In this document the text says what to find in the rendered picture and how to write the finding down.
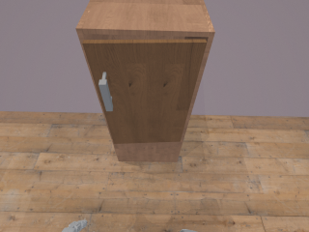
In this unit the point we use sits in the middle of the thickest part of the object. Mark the left robot hand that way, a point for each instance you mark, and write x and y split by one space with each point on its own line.
76 226

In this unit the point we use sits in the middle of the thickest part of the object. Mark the handle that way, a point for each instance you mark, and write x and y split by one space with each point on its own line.
105 93

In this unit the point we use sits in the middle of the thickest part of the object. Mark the cupboard door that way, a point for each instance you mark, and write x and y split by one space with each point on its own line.
151 83

